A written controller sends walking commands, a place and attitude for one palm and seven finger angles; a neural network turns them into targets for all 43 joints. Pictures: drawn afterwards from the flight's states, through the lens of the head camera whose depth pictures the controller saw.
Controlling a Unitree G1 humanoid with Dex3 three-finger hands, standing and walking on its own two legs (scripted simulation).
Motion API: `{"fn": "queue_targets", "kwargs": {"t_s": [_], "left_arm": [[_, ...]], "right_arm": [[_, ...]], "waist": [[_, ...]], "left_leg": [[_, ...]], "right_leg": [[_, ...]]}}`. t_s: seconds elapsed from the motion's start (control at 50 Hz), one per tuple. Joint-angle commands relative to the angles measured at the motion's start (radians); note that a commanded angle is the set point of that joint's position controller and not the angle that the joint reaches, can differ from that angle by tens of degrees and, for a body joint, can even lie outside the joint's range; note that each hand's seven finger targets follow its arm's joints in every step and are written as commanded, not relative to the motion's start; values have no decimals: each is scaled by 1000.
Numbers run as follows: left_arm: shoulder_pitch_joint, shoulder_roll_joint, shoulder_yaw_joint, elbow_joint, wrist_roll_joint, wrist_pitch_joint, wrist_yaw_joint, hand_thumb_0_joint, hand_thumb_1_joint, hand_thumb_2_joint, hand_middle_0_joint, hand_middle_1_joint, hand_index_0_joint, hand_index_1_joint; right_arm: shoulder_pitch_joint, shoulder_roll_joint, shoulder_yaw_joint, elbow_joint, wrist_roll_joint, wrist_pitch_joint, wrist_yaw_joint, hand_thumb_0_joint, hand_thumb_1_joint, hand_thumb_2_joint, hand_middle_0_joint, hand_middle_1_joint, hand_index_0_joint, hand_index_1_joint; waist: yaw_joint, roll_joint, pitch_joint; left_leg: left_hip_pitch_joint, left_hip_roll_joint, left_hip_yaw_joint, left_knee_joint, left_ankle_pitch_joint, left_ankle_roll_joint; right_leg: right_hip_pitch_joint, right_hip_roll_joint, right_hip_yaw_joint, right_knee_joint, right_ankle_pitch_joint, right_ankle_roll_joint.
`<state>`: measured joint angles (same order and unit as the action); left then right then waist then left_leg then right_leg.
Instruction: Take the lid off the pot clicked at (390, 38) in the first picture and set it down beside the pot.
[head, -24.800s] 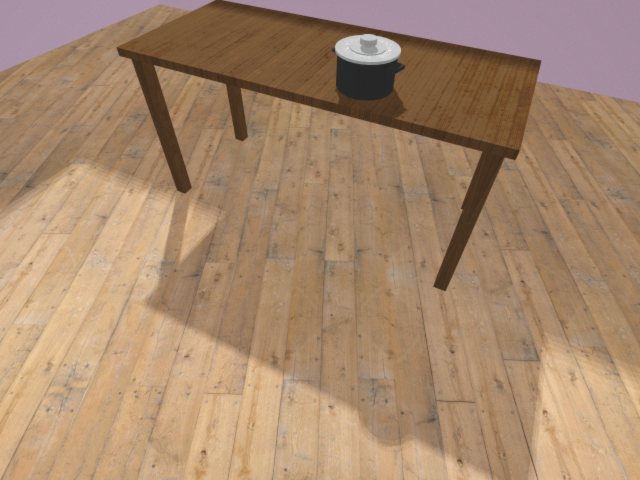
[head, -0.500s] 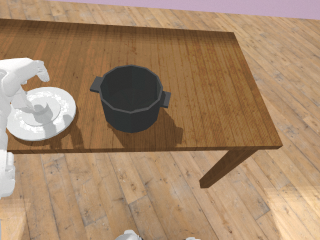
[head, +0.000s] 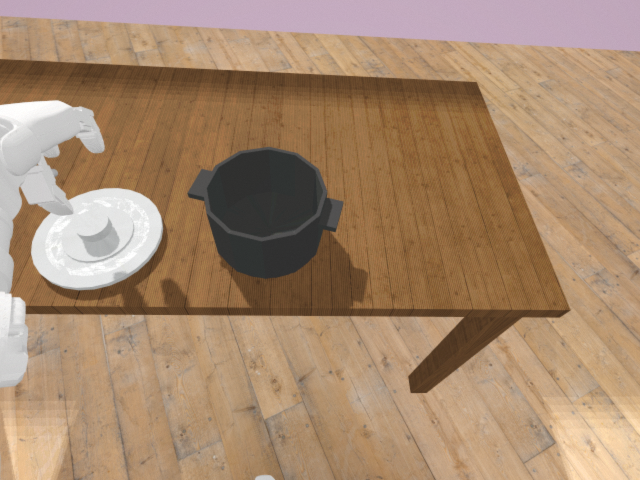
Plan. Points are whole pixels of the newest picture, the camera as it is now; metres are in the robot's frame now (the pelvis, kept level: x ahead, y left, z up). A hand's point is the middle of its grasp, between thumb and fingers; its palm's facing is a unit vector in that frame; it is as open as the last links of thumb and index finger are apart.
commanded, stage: raise the empty hand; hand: left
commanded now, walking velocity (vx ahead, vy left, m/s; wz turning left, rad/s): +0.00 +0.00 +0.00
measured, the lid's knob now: (93, 226) +0.48 +0.34 -0.04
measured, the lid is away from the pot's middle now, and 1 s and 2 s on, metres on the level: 0.27 0.27 0.27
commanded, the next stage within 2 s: draw the hand back to the body in 0.04 s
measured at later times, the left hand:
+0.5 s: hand (48, 193) +0.42 +0.32 +0.11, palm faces -0.39 -0.09 -0.91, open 11.0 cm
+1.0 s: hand (85, 174) +0.41 +0.25 +0.16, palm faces +0.43 -0.85 -0.30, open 10.6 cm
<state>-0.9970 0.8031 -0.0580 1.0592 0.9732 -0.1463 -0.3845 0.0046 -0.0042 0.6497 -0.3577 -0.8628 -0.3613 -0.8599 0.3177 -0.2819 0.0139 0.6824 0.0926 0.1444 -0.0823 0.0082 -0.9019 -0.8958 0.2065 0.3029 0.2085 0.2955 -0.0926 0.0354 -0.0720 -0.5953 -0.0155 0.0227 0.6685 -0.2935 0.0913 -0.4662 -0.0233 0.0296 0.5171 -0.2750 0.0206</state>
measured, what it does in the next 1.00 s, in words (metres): shifts its weight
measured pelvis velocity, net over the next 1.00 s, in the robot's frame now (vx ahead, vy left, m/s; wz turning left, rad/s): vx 0.03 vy -0.05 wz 0.00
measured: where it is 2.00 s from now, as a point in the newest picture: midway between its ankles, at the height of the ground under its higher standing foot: outside the picture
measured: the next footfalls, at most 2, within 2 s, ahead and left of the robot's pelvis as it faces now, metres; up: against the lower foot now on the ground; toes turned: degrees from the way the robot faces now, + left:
none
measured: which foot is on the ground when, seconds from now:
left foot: down 0.00-1.00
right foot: down 0.00-1.00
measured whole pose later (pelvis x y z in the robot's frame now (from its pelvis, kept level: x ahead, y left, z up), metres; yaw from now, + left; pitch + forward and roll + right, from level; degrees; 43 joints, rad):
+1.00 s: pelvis +0.03 -0.05 +0.02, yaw +0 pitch +2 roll -2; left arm -0.37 0.49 0.35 0.45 -0.01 -0.08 0.08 0.00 0.11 0.68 -0.34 -0.79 -0.34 -0.79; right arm 0.23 -0.25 0.04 0.63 0.05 0.00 -0.07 0.01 -0.90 -0.90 0.21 0.30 0.21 0.30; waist -0.03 0.02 0.01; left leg -0.27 0.02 0.02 0.52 -0.29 0.02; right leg -0.16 0.01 0.03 0.40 -0.28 0.02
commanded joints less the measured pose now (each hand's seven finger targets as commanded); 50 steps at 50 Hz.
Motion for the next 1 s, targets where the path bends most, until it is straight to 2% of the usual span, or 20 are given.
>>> {"fn": "queue_targets", "kwargs": {"t_s": [0.0, 0.04, 0.1, 0.14, 0.26, 0.3, 0.34, 0.4, 0.48, 0.5, 0.6, 0.62, 0.64, 0.66, 0.7, 0.78, 0.8, 0.86, 0.88, 0.98], "left_arm": [[-447, 279, 80, -198, -1, 3, 29, 0, -11, 645, -348, -862, -348, -862], [-425, 259, 64, -138, -7, 4, 20, 0, -11, 645, -348, -862, -348, -862], [-486, 330, 110, -239, 2, -6, 24, 0, -11, 645, -348, -862, -348, -862], [-425, 362, 155, -235, 2, -17, 29, 0, -11, 645, -348, -862, -348, -862], [-315, 326, 148, -264, -24, -18, 17, 0, -11, 645, -348, -862, -348, -862], [-330, 390, 208, -381, -24, -32, 22, 0, -11, 645, -348, -862, -348, -862], [-272, 383, 226, -394, -34, -40, 22, 0, -11, 645, -348, -862, -348, -862], [-167, 360, 225, -331, -60, -33, 15, 0, -11, 645, -348, -862, -348, -862], [-182, 320, 189, -490, -75, -32, 6, 0, -11, 645, -348, -862, -348, -862], [-159, 360, 233, -508, -77, -35, 9, 0, -11, 645, -348, -862, -348, -862], [-74, 332, 232, -483, -98, -22, 9, 0, -11, 645, -348, -862, -348, -862], [-164, -27, 253, -531, -690, -33, 160, 0, -11, 645, -348, -862, -348, -862], [-111, -32, 223, -549, -751, -29, 240, 0, -11, 645, -348, -862, -348, -862], [-68, 10, 303, -562, -831, -25, 301, 0, -11, 645, -348, -862, -348, -862], [-47, 77, 395, -560, -898, -15, 380, 0, -11, 645, -348, -862, -348, -862], [0, 95, 473, -752, -936, -33, 458, 0, 57, 664, -337, -820, -337, -820], [64, 50, 467, -779, -948, -30, 468, 0, 80, 671, -333, -805, -333, -805], [266, -12, 478, -759, -978, -1, 485, 0, 148, 690, -322, -763, -322, -763], [286, 10, 504, -773, -985, -1, 490, 0, 171, 696, -318, -749, -318, -749], [325, -19, 500, -946, -997, 1, 495, 0, 285, 728, -300, -679, -300, -679]], "right_arm": [[97, -187, -65, -71, -5, -20, -12, 0, -900, -900, 200, 300, 200, 300], [92, -189, -59, -69, 2, -17, -14, 0, -900, -900, 200, 300, 200, 300], [95, -190, -64, -72, -6, -15, -14, 0, -900, -900, 200, 300, 200, 300], [90, -186, -65, -81, -4, -12, -18, 0, -900, -900, 200, 300, 200, 300], [43, -177, -65, -107, 0, 10, 4, 0, -900, -900, 200, 300, 200, 300], [37, -175, -71, -119, -5, 19, 3, 0, -900, -900, 200, 300, 200, 300], [18, -167, -70, -126, -6, 21, 4, 0, -900, -900, 200, 300, 200, 300], [-5, -170, -64, -131, -3, 29, 11, 0, -900, -900, 200, 300, 200, 300], [-51, -160, -68, -151, 2, 35, 21, 0, -900, -900, 200, 300, 200, 300], [-47, -160, -66, -154, -2, 39, 18, 0, -900, -900, 200, 300, 200, 300], [-85, -155, -57, -161, 0, 46, 21, 0, -900, -900, 200, 300, 200, 300], [28, -82, -48, -219, 13, 1, 3, 0, -900, -900, 200, 300, 200, 300], [-25, -108, -29, -210, 10, -32, -10, 0, -900, -900, 200, 300, 200, 300], [-46, -122, -29, -209, 1, -58, -24, 0, -900, -900, 200, 300, 200, 300], [-58, -140, -20, -181, -11, -89, -33, 0, -900, -900, 200, 300, 200, 300], [-81, -134, -21, -166, -31, -151, -17, 0, -900, -900, 200, 300, 200, 300], [-89, -122, -21, -172, -36, -166, -10, 0, -900, -900, 200, 300, 200, 300], [-94, -121, -28, -165, -39, -180, 3, 0, -900, -900, 200, 300, 200, 300], [-94, -127, -32, -159, -40, -184, 5, 0, -900, -900, 200, 300, 200, 300], [-128, -121, -39, -164, -39, -211, 9, 0, -900, -900, 200, 300, 200, 300]], "waist": [[-11, 110, -384], [-16, 62, -331], [-9, 122, -415], [2, 116, -435], [11, 96, -379], [22, 144, -458], [26, 161, -442], [29, 79, -374], [26, 141, -366], [36, 126, -398], [40, 85, -333], [-25, 84, -233], [2, 51, -219], [20, 26, -246], [39, -9, -258], [68, 184, -295], [71, 201, -292], [81, 115, -214], [82, 57, -209], [80, 109, -222]], "left_leg": [[503, 25, -76, -68, 393, -27], [452, 25, -71, -73, 350, -26], [501, 24, -67, -66, 408, -23], [510, 23, -69, -58, 452, -24], [469, 19, -59, -68, 423, -18], [532, 16, -65, -65, 514, -16], [550, 19, -70, -64, 550, -18], [475, 13, -57, -77, 484, -8], [516, 18, -59, -83, 484, -9], [533, 14, -69, -86, 497, -7], [486, 8, -55, -102, 414, -4], [622, 71, -72, -143, 212, -37], [657, 96, -129, -191, 100, -45], [643, 95, -127, -205, 86, -43], [573, 77, -86, -209, 138, -46], [622, 71, -59, -189, 362, -71], [628, 70, -53, -187, 413, -72], [561, 71, -39, -188, 436, -69], [543, 71, -35, -191, 427, -66], [584, 63, -17, -182, 470, -58]], "right_leg": [[-86, 81, -95, -45, 173, -64], [-93, 81, -101, -43, 163, -61], [-56, 79, -95, -39, 201, -63], [-40, 80, -99, -34, 225, -61], [-17, 78, -103, -45, 218, -60], [19, 78, -100, -41, 262, -61], [9, 77, -109, -44, 261, -59], [38, 74, -107, -51, 264, -56], [30, 67, -105, -67, 246, -59], [49, 72, -109, -66, 247, -59], [64, 66, -111, -77, 234, -58], [21, 47, -111, -98, 143, -86], [19, 41, -97, -110, 77, -83], [62, 34, -84, -125, 89, -84], [154, 28, -66, -138, 152, -76], [241, 19, -64, -126, 293, -81], [260, 23, -68, -125, 325, -78], [294, 23, -76, -119, 373, -70], [320, 23, -77, -121, 392, -69], [331, 21, -67, -124, 441, -60]]}}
